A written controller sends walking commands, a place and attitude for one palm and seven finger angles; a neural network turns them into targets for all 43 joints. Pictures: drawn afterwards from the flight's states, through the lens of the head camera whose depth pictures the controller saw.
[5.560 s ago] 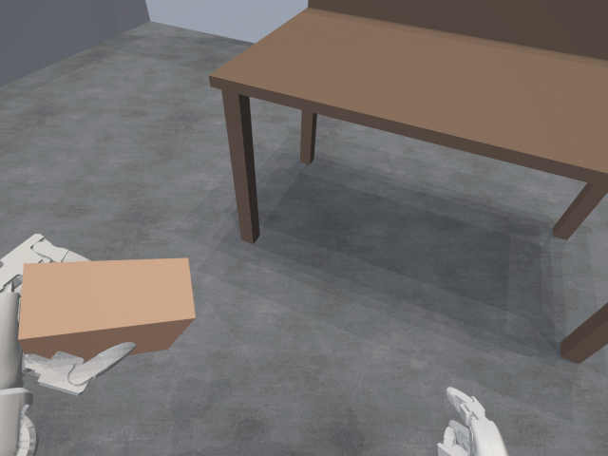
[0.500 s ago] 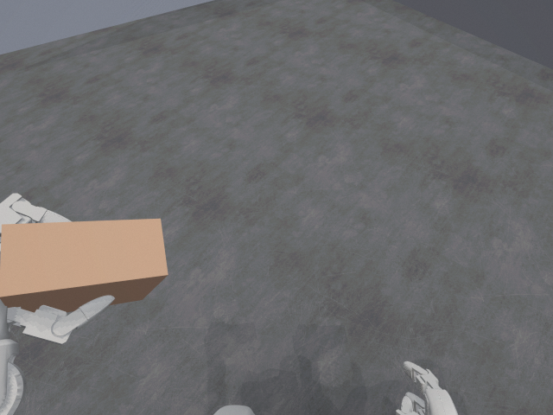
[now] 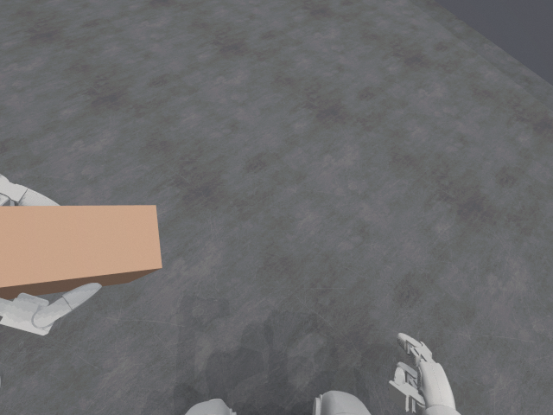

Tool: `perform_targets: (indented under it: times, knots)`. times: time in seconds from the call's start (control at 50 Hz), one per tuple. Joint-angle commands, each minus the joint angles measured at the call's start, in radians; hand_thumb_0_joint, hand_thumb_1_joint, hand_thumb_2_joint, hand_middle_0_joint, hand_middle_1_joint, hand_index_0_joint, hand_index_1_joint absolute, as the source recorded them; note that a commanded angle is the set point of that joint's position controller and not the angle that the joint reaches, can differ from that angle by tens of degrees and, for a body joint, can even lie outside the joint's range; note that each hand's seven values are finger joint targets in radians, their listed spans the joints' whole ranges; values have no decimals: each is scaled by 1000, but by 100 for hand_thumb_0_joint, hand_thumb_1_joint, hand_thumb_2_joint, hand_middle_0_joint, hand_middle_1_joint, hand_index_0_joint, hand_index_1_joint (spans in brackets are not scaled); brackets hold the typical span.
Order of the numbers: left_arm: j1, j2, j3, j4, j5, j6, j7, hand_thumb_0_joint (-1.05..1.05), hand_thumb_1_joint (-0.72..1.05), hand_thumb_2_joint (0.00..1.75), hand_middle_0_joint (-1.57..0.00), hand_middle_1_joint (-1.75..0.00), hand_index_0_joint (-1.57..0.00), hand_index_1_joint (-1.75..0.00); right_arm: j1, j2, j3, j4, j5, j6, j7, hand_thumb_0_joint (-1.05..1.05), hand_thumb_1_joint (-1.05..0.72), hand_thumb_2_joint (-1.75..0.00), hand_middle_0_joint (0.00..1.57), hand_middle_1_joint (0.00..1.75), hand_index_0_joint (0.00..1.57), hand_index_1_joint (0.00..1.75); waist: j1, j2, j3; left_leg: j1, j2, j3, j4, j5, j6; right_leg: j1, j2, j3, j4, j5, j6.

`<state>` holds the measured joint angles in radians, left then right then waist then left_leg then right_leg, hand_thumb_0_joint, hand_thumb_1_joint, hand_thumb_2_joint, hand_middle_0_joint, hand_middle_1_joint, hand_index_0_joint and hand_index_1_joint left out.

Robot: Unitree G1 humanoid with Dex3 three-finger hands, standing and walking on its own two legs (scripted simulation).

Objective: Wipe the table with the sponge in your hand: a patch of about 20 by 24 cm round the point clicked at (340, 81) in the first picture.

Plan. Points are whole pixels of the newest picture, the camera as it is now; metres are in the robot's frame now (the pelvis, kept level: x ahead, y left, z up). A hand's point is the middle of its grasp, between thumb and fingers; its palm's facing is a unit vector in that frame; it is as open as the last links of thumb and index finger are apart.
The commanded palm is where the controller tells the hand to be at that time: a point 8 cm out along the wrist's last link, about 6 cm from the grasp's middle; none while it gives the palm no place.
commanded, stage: turn to face it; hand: left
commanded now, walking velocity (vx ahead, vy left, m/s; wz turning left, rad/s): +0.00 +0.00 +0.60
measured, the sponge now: (96, 252) +0.25 +0.21 +0.16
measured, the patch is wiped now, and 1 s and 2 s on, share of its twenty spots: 0.00 0.00 0.00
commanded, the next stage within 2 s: none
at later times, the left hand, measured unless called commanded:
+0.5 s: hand (62, 328) +0.17 +0.20 +0.18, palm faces +0.56 -0.70 -0.45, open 10.4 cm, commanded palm +0.09 +0.23 +0.19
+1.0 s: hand out of the picture +0.01 +0.18 +0.20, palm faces +0.74 -0.43 -0.53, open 10.4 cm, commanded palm -0.06 +0.20 +0.19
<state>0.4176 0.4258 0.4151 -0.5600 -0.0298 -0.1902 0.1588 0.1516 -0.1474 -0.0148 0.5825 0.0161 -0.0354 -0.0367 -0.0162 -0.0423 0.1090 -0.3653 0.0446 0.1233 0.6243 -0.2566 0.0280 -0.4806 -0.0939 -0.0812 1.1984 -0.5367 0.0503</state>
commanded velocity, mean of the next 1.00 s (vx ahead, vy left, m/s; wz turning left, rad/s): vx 0.00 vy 0.00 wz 0.60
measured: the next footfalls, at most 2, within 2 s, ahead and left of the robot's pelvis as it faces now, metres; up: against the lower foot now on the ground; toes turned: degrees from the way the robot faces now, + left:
right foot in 0.22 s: +0.10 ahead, -0.15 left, +0.00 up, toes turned +0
left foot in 0.66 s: -0.04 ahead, +0.07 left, +0.00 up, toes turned +27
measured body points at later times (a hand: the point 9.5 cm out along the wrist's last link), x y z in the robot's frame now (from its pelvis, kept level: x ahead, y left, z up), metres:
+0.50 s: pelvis +0.02 -0.08 +0.02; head +0.07 -0.09 +0.47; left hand +0.14 +0.23 +0.20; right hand +0.27 -0.29 -0.07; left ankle -0.05 +0.06 -0.64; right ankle +0.06 -0.15 -0.72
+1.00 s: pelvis -0.03 -0.13 +0.00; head +0.02 -0.12 +0.45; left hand -0.03 +0.20 +0.23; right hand +0.22 -0.18 -0.11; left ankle -0.07 +0.05 -0.72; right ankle +0.03 -0.20 -0.73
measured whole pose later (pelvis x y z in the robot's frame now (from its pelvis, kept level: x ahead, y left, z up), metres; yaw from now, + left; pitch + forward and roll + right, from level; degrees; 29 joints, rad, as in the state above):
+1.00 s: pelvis -0.03 -0.13 +0.00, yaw +35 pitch -1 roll -1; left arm 0.49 0.40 0.38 -0.61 -0.05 -0.16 0.12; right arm 0.19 -0.15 0.03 0.61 0.01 -0.10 -0.01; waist 0.04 0.10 0.10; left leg -0.38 0.03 -0.15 0.62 -0.25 -0.05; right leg -0.27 0.01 -0.11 0.58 -0.29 0.02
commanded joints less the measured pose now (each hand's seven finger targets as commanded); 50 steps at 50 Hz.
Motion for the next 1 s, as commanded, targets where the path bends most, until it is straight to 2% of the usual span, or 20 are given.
perform_targets:
  times: [0.0, 0.04, 0.16, 0.18, 0.2, 0.22, 0.24, 0.3, 0.38, 0.5, 0.6, 0.62, 0.64, 0.66, 0.68, 0.76, 0.84, 0.92, 0.94, 0.98]
  knots:
    - [68, 141, 98, -429, -23, -94, 13, 0, 10, 130, -120, -160, -120, -160, -14, -162, -49, -144, -1, -96, 12, 0, -90, -90, 20, 30, 20, 30, 15, 330, -266, 202, 214, -249, -237, 516, 137, 12, 7, -3, -202, 130, 24]
    - [118, 132, 108, -404, -34, -77, 11, 0, 10, 130, -120, -160, -120, -160, -13, -161, -41, -147, -8, -107, 17, 0, -90, -90, 20, 30, 20, 30, 12, 357, -264, 161, 208, -241, -244, 498, 124, 84, 30, -34, -315, 166, 31]
    - [126, 91, 113, -166, -47, -14, -6, 0, 10, 130, -120, -160, -120, -160, -2, -159, -38, -136, 2, -86, 5, 0, -90, -90, 20, 30, 20, 30, 22, 219, -245, 138, 201, -267, -138, 389, 79, 242, 89, -60, -649, 217, 44]
    - [83, 90, 105, -139, -42, -8, -10, 0, 10, 130, -120, -160, -120, -160, -11, -154, -34, -134, 5, -82, 1, 0, -90, -90, 20, 30, 20, 30, 28, 162, -236, 96, 173, -248, -77, 277, 51, 301, 59, -42, -767, 300, 39]
    - [36, 97, 91, -125, -26, -2, -10, 0, 10, 130, -120, -160, -120, -160, -1, -142, -30, -134, 10, -80, -1, 0, -90, -90, 20, 30, 20, 30, 22, 13, -241, 15, 92, -178, 41, 80, 5, 381, -52, 42, -865, 451, 4]
    - [14, 138, 94, -100, -22, 13, -3, 0, 10, 130, -120, -160, -120, -160, -8, -114, -25, -152, 12, -76, -6, 0, -90, -90, 20, 30, 20, 30, 17, -257, -227, -178, -52, -76, 298, -274, -58, 458, -291, 337, -879, 676, -102]
    - [-34, 164, 101, -75, -33, 22, 5, 0, 10, 130, -120, -160, -120, -160, -41, -141, -24, -147, 4, -87, -16, 0, -90, -90, 20, 30, 20, 30, 32, -255, -212, -220, -59, -140, 538, -365, -69, 401, -406, 384, -878, 805, -164]
    - [-32, 117, 56, -71, -11, 8, -2, 0, 10, 130, -120, -160, -120, -160, -85, -129, -16, -118, -11, -79, -22, 0, -90, -90, 20, 30, 20, 30, 20, -137, -180, -237, -12, -151, 754, -199, -103, 334, -299, 167, -842, 739, -143]
    - [-58, 145, 61, -203, -5, -32, 19, 0, 10, 130, -120, -160, -120, -160, -119, -146, -24, -134, -19, -71, -49, 0, -90, -90, 20, 30, 20, 30, 25, -84, -202, -192, 3, -92, 584, -189, -101, 392, -280, 14, -836, 787, -146]
    - [81, 170, 140, -304, -25, -33, 50, 0, 10, 130, -120, -160, -120, -160, -71, -143, -42, -186, -29, -58, -58, 0, -90, -90, 20, 30, 20, 30, 61, -105, -282, -65, 11, -8, 173, -233, -77, 471, -318, 16, -782, 837, -181]
    - [112, 116, 117, -228, -42, -26, 42, 0, 10, 130, -120, -160, -120, -160, 2, -153, -52, -190, -21, -26, -45, 0, -90, -90, 20, 30, 20, 30, -4, -50, -302, 155, -21, 2, -161, 12, -60, 337, -265, -54, -575, 659, -86]
    - [116, 98, 94, -247, -51, -31, 35, 0, 10, 130, -120, -160, -120, -160, 7, -179, -61, -193, -16, -28, -47, 0, -90, -90, 20, 30, 20, 30, -12, 103, -290, 222, 76, -136, -233, 178, -13, 230, -187, -90, -409, 500, -42]
    - [92, 105, 84, -284, -54, -56, 24, 0, 10, 130, -120, -160, -120, -160, -8, -205, -61, -201, -19, -45, -41, 0, -90, -90, 20, 30, 20, 30, -4, 339, -239, 283, 294, -465, -273, 648, 107, 0, -32, -94, -227, 64, 28]
    - [95, 140, 108, -256, -23, -74, 9, 0, 10, 130, -120, -160, -120, -160, 13, -198, -62, -183, -18, -60, -25, 0, -90, -90, 20, 30, 20, 30, 10, 350, -211, 312, 396, -583, -243, 889, 197, -127, -1, -8, -109, -169, 24]
    - [113, 123, 100, -174, -13, -70, -16, 0, 10, 130, -120, -160, -120, -160, 10, -198, -62, -162, -12, -70, -11, 0, -90, -90, 20, 30, 20, 30, 5, 261, -181, 278, 374, -543, -232, 782, 200, -170, -15, 35, -61, -94, 13]
    - [49, 102, 47, -325, -10, -68, -16, 0, 10, 130, -120, -160, -120, -160, -1, -186, -59, -150, -1, -104, 7, 0, -90, -90, 20, 30, 20, 30, 7, 336, -191, 189, 188, -306, -200, 614, 116, -6, 31, 3, -245, 94, 37]
    - [44, 115, 50, -367, -24, -48, -12, 0, 10, 130, -120, -160, -120, -160, -3, -176, -41, -137, -7, -132, 10, 0, -90, -90, 20, 30, 20, 30, 5, 359, -202, 121, 179, -350, -218, 484, 110, 141, 82, -20, -391, 89, 45]
    - [39, 121, 89, -226, -25, -23, -10, 0, 10, 130, -120, -160, -120, -160, -8, -168, -37, -119, -8, -123, 7, 0, -90, -90, 20, 30, 20, 30, 29, 258, -214, 54, 150, -377, -147, 300, 75, 329, 99, -8, -691, 216, 40]
    - [22, 109, 83, -189, -24, -20, -11, 0, 10, 130, -120, -160, -120, -160, -9, -152, -30, -119, -2, -115, 6, 0, -90, -90, 20, 30, 20, 30, 31, 162, -218, 17, 109, -352, -70, 192, 41, 390, 46, 23, -841, 304, 22]
    - [6, 196, 134, -111, -29, 5, 4, 0, 10, 130, -120, -160, -120, -160, -26, -132, -30, -145, 5, -103, -6, 0, -90, -90, 20, 30, 20, 30, 27, -284, -199, -228, -88, -139, 395, -311, -75, 433, -348, 423, -916, 587, -146]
